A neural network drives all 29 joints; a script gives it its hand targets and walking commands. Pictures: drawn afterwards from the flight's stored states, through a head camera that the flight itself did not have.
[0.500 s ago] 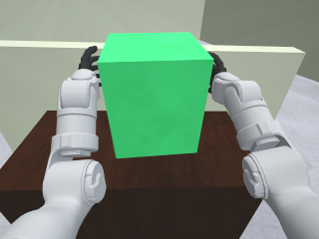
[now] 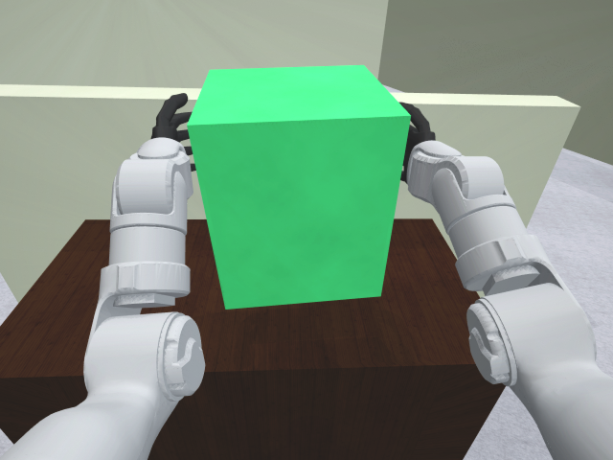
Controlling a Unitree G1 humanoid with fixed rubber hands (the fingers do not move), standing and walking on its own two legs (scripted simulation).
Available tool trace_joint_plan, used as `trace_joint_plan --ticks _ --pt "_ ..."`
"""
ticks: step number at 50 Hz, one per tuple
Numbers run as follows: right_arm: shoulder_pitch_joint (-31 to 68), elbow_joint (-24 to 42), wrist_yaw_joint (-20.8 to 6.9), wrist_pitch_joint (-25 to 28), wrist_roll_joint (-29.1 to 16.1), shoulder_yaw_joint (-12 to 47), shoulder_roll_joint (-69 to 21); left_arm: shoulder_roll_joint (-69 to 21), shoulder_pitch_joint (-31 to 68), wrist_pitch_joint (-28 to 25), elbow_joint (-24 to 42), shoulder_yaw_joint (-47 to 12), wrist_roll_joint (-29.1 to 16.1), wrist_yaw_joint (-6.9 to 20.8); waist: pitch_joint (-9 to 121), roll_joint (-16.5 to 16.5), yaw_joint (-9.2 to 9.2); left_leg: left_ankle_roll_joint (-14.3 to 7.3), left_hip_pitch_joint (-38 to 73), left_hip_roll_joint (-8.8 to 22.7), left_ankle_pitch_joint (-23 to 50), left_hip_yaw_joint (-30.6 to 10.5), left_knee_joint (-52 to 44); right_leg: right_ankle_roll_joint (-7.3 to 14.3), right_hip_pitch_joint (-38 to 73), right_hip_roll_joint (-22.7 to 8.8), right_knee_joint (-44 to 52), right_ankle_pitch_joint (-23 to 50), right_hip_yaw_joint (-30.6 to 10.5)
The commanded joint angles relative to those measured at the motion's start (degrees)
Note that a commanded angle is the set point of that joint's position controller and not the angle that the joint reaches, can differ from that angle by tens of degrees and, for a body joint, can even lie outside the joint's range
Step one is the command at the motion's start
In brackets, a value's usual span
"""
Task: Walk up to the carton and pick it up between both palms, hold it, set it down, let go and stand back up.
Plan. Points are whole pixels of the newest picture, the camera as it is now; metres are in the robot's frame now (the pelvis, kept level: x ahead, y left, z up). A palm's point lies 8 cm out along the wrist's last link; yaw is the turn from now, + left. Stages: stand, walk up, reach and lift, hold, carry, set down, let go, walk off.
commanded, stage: hold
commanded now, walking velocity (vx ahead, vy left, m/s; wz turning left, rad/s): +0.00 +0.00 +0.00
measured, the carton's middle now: (296, 184) +0.40 +0.01 +0.24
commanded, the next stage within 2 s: none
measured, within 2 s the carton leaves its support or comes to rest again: neither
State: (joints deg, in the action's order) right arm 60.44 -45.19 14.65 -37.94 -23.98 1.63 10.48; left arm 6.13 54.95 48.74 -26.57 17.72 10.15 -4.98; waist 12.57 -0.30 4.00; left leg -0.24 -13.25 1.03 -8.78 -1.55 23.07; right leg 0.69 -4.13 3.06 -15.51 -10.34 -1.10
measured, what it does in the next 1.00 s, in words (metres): stands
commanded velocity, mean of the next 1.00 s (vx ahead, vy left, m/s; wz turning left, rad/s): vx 0.00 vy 0.00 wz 0.00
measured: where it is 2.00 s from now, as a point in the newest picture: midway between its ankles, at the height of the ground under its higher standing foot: outside the picture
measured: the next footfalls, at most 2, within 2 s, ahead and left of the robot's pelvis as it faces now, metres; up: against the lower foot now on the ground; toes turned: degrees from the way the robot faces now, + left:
none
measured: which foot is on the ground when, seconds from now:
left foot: down 0.00-1.00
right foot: down 0.00-1.00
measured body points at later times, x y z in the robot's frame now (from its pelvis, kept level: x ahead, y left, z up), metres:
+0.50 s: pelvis +0.00 -0.01 +0.00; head -0.10 +0.01 +0.44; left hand +0.38 +0.16 +0.29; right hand +0.38 -0.15 +0.28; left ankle +0.04 +0.11 -0.75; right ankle -0.02 -0.12 -0.75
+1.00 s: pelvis +0.00 -0.01 +0.00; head -0.10 +0.02 +0.44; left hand +0.38 +0.16 +0.29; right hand +0.38 -0.14 +0.29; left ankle +0.04 +0.11 -0.75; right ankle -0.02 -0.12 -0.75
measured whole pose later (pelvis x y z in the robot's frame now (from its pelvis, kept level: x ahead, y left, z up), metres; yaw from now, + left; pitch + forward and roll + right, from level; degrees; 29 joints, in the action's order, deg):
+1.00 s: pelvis +0.00 -0.01 +0.00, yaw +0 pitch -2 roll -2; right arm 59.5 -44.4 15.9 -39.0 -24.6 3.0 9.9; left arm 6.2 53.2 49.4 -25.4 18.3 10.6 -3.8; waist 12.8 -0.2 4.3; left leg 0.4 -12.3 1.2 -9.1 -2.6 23.0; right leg 1.3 -3.1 3.6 -15.4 -10.6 -1.1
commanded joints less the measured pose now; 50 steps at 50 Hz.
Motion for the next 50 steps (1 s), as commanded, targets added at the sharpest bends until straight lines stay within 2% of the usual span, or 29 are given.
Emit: trace_joint_plan --ticks 1,2,5,6,8,14,15,18,19,21,23,24,25,26,27,28,29,33,34,35,37,38,40,41,43,44,45,48,50 --pt "53.7 22.8 -6.7 3.7 -10.9 10.0 -35.0 -38.1 47.2 -3.3 11.5 -23.1 -12.8 9.4 22.0 6.1 0.6 3.4 20.0 -1.2 18.8 -1.8 0.4 -2.5 -3.5 1.7 2.1 14.8 -0.7" --pt "53.4 22.1 -6.5 3.4 -10.9 10.5 -35.2 -37.9 47.5 -3.3 11.3 -22.6 -12.4 9.6 20.4 4.6 -0.27 3.1 19.3 -1.0 19.0 -1.4 -0.1 -3.0 -3.5 1.5 2.3 15.1 -0.6" --pt "53.8 20.4 -6.9 3.2 -10.0 10.0 -35.7 -37.0 47.0 -3.3 8.9 -21.1 -11.3 9.7 17.2 3.9 0.74 2.6 18.1 -1.3 14.0 -1.0 -0.6 -3.2 -6.0 1.2 3.1 11.2 -0.3" --pt "54.2 22.5 -6.9 3.3 -10.2 10.3 -36.0 -37.2 47.6 -3.3 11.6 -22.0 -12.0 9.7 19.4 4.7 0.06 2.2 19.4 -1.3 15.0 -1.1 -0.9 -2.7 -5.2 1.1 2.9 11.1 -0.3" --pt "55.0 20.7 -7.0 3.3 -9.7 10.3 -36.0 -37.9 47.6 -3.4 8.7 -22.3 -11.5 9.5 17.1 4.8 -0.02 2.5 17.6 -1.2 13.3 -1.2 -1.0 -2.6 -6.8 1.3 3.1 10.2 -0.7" --pt "54.3 27.6 -6.3 3.9 -11.4 13.2 -35.9 -38.1 46.6 -4.0 14.0 -24.9 -13.7 9.5 23.8 4.1 0.39 2.9 20.6 -1.5 18.7 -1.5 0.6 -3.4 -3.3 1.6 1.6 17.2 -1.1" --pt "53.0 28.9 -6.1 3.8 -11.4 13.3 -35.5 -38.3 46.4 -3.7 15.3 -25.2 -13.6 9.4 24.0 3.7 1.48 2.9 20.8 -1.8 19.5 -1.5 0.9 -3.9 -3.1 1.7 1.7 18.7 -0.6" --pt "52.5 25.8 -6.2 2.9 -10.9 12.6 -36.7 -37.0 45.4 -3.4 12.4 -24.3 -13.0 9.6 21.6 4.3 0.54 2.5 20.1 -1.8 17.0 -1.1 -0.2 -3.6 -4.5 1.2 2.3 16.1 -1.0" --pt "51.8 26.0 -6.0 3.1 -11.2 12.2 -36.0 -37.8 45.4 -3.2 12.6 -24.4 -12.7 9.8 19.7 5.8 1.13 2.4 18.5 -2.0 14.9 -0.7 -0.2 -3.6 -5.1 0.6 2.6 14.5 -1.4" --pt "52.3 23.0 -6.2 2.7 -10.6 11.4 -35.5 -37.4 46.9 -2.9 11.9 -23.6 -12.6 9.8 18.1 5.5 0.28 2.4 17.4 -1.6 12.5 -1.0 -0.8 -3.3 -5.5 0.9 2.6 10.9 -1.5" --pt "54.6 21.5 -6.5 2.6 -9.9 9.5 -36.2 -37.6 47.3 -3.0 8.4 -22.3 -11.9 9.9 15.8 4.5 1.05 1.8 15.9 -1.4 8.8 -1.2 -1.8 -2.9 -7.7 0.7 3.2 6.6 -0.9" --pt "55.2 22.9 -6.5 2.8 -10.1 10.3 -36.9 -36.6 49.0 -3.3 9.9 -22.4 -12.3 9.8 17.2 3.6 -0.3 1.4 16.5 -1.3 8.6 -0.7 -2.0 -2.9 -7.3 0.7 3.2 6.1 -0.7" --pt "54.9 22.6 -6.6 2.9 -10.3 10.1 -36.3 -37.6 48.4 -3.4 9.4 -22.3 -12.4 9.5 17.0 3.6 0.18 1.6 15.9 -1.3 9.5 -0.6 -2.0 -3.1 -6.7 0.8 3.5 7.5 -0.9" --pt "56.2 22.9 -6.6 3.0 -10.4 10.4 -37.1 -36.4 49.7 -3.9 9.7 -21.7 -13.0 9.4 18.6 2.3 -0.89 1.5 15.4 -1.2 9.7 -0.7 -1.4 -3.0 -5.9 0.9 2.8 7.9 -0.8" --pt "56.8 22.9 -6.5 3.1 -10.4 10.4 -37.0 -37.6 49.5 -4.0 8.6 -22.5 -13.0 9.5 19.2 3.6 0.25 1.4 16.3 -1.3 10.8 -1.3 -1.2 -2.9 -6.2 0.8 2.9 10.2 -1.5" --pt "57.8 24.4 -6.6 3.3 -11.1 10.9 -37.9 -36.2 50.3 -4.4 10.3 -22.4 -13.1 9.5 21.0 3.8 -0.72 1.7 17.4 -1.2 12.7 -0.7 -0.2 -3.0 -5.2 0.7 2.6 11.7 -1.3" --pt "56.4 22.5 -6.7 2.9 -10.6 11.4 -37.5 -37.5 49.4 -4.1 9.0 -22.3 -12.5 9.2 20.0 3.8 0.03 1.7 18.1 -1.6 14.0 -1.1 -1.2 -3.3 -5.4 0.8 3.1 12.9 -1.2" --pt "55.8 21.7 -6.1 2.6 -10.3 11.4 -36.9 -37.3 47.4 -3.8 7.6 -20.7 -11.7 9.9 19.8 2.6 -1.02 1.8 17.4 -1.7 13.7 -0.9 -0.6 -3.6 -4.4 1.1 3.0 13.4 -1.1" --pt "55.0 21.7 -6.0 2.5 -10.6 10.9 -36.7 -36.2 46.6 -3.6 6.1 -19.9 -11.2 10.1 18.7 1.7 -0.42 1.5 17.2 -1.7 12.8 -1.1 -0.6 -3.8 -5.1 1.2 3.0 12.3 -1.5" --pt "55.3 20.8 -6.1 2.5 -9.3 10.5 -37.2 -36.3 47.2 -3.5 4.8 -19.4 -10.9 10.4 17.9 3.8 0.02 1.3 17.3 -1.6 11.6 -0.7 -0.9 -3.3 -5.3 0.8 3.1 10.7 -1.1" --pt "57.3 22.4 -6.3 3.1 -9.5 10.7 -37.1 -36.5 48.7 -3.9 7.5 -19.9 -11.9 10.4 19.1 1.7 -1.2 1.3 16.6 -1.4 11.5 -0.9 -1.3 -3.1 -4.4 0.9 2.9 10.2 -1.1" --pt "55.1 21.8 -6.3 3.1 -10.0 10.6 -36.3 -36.7 48.0 -3.9 8.3 -21.0 -12.4 10.1 20.0 4.1 0.09 1.8 17.6 -1.3 13.8 -0.9 -0.9 -3.3 -4.3 1.3 2.7 13.0 -1.1" --pt "55.5 24.7 -5.8 3.1 -11.2 11.9 -37.0 -37.0 48.2 -3.8 10.7 -20.9 -12.7 10.1 22.5 2.3 -0.21 2.1 19.2 -1.7 17.6 -1.2 -0.1 -3.5 -2.6 1.1 2.4 18.1 -1.0" --pt "54.2 24.6 -5.6 3.0 -11.1 10.9 -35.9 -36.7 47.2 -3.6 10.0 -22.0 -12.5 10.3 21.8 4.2 1.29 2.7 19.7 -1.9 18.2 -1.2 0.3 -3.7 -2.9 0.9 2.3 19.1 -0.9" --pt "52.2 21.7 -5.4 2.3 -10.8 11.2 -35.1 -36.0 46.0 -3.3 8.1 -20.5 -12.1 10.5 18.5 3.2 1.0 2.4 19.1 -1.7 15.8 -1.2 -0.1 -4.0 -4.2 1.3 2.6 16.7 -1.2" --pt "51.7 20.0 -5.5 2.2 -10.5 10.0 -34.9 -35.6 45.7 -3.3 8.0 -20.7 -11.5 10.8 17.2 5.0 1.44 2.3 18.0 -2.0 12.6 -0.8 -0.6 -3.9 -4.9 0.4 2.7 15.1 -1.2" --pt "52.9 23.3 -5.7 2.7 -10.4 11.3 -35.6 -36.4 45.5 -3.5 10.1 -20.8 -11.8 10.8 18.7 3.9 0.9 2.3 18.2 -1.8 14.2 -1.1 -0.7 -3.6 -3.3 1.0 2.6 16.4 -0.9" --pt "54.0 22.6 -5.8 2.8 -10.5 9.9 -35.5 -37.3 47.7 -3.4 10.4 -22.2 -11.9 10.9 18.6 5.0 1.61 2.8 17.7 -1.8 14.2 -1.3 -0.6 -2.9 -4.5 0.7 2.7 13.4 -0.8" --pt "53.8 21.3 -6.2 2.4 -10.5 10.1 -35.7 -36.5 48.8 -3.5 9.3 -22.0 -11.5 10.3 17.2 5.3 0.54 2.2 16.8 -1.7 11.7 -1.0 -0.4 -3.4 -6.5 0.5 2.7 11.7 -1.3"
